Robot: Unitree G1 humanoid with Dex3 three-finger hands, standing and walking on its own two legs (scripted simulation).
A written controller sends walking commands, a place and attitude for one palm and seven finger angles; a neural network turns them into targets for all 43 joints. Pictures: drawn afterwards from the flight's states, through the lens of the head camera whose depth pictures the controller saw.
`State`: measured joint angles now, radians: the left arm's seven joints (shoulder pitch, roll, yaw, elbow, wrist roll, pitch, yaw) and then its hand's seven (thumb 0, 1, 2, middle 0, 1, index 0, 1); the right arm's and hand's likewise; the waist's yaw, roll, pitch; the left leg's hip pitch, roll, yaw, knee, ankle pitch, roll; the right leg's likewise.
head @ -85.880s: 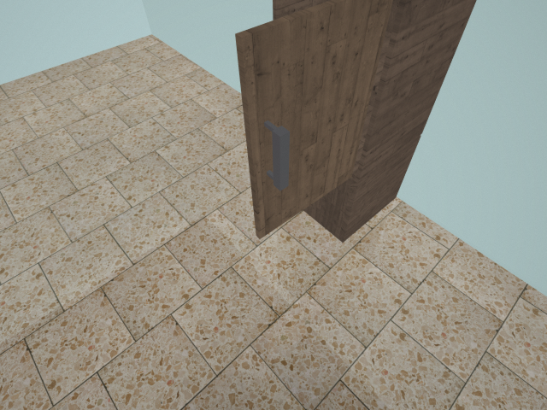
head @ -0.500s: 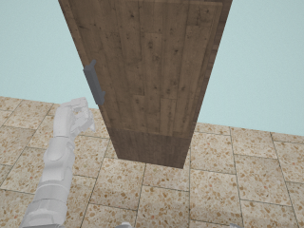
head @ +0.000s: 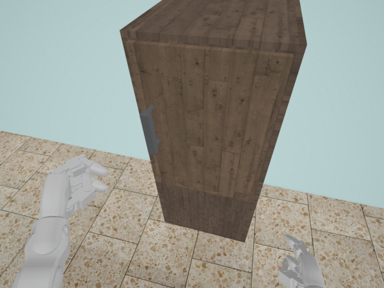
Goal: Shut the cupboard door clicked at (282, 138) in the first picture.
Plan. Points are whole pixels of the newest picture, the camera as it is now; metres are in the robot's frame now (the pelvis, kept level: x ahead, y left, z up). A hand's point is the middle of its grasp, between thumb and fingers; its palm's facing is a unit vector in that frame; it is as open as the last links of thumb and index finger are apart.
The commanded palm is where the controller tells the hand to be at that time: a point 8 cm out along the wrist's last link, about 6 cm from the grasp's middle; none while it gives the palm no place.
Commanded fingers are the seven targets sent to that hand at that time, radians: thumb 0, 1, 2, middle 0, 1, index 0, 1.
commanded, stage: draw the hand back to the body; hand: left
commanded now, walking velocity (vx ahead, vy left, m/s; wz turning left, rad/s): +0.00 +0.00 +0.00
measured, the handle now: (152, 129) +0.58 +0.19 -0.01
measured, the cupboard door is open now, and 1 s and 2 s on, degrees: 0 0 0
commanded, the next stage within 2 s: step back with the hand held close in 0.76 s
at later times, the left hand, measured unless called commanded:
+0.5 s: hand (30, 198) +0.20 +0.27 +0.17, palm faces +0.48 -0.76 -0.43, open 6.9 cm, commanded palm +0.16 +0.30 +0.18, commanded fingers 0.00 0.90 0.90 -0.20 -0.30 -0.20 -0.30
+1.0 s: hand (37, 196) +0.21 +0.26 +0.17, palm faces +0.46 -0.77 -0.44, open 7.4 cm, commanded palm +0.15 +0.29 +0.18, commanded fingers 0.00 0.90 0.90 -0.20 -0.30 -0.20 -0.30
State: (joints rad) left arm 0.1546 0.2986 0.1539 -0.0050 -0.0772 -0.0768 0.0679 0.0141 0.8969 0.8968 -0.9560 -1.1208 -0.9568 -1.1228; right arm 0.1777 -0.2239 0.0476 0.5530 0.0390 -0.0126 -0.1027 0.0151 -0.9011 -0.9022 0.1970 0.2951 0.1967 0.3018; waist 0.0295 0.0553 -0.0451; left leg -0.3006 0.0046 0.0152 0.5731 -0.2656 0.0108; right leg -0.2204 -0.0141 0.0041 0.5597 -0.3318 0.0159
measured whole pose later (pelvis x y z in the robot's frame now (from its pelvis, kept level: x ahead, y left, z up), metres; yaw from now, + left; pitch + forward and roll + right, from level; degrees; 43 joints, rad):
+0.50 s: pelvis +0.02 +0.00 +0.01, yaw +0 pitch -3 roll +0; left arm 0.47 0.35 0.37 -0.38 -0.08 -0.06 0.10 0.01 0.89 0.90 -0.30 -0.40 -0.30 -0.41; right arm 0.21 -0.23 0.03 0.62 0.01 -0.07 -0.08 0.02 -0.90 -0.90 0.20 0.30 0.20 0.30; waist 0.07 0.08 -0.02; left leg -0.16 0.00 0.01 0.44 -0.24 0.01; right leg -0.07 -0.02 0.00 0.42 -0.30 0.02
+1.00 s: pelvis +0.01 -0.01 +0.01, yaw +0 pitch -1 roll -1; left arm 0.45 0.36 0.38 -0.34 -0.07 -0.11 0.10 0.01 0.89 0.90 -0.21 -0.30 -0.21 -0.30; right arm 0.18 -0.24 0.02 0.61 0.01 -0.05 -0.08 0.02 -0.90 -0.90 0.20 0.30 0.20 0.30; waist 0.04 0.10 -0.02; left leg -0.23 0.03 0.00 0.49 -0.24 0.00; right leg -0.11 0.01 -0.01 0.41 -0.27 0.01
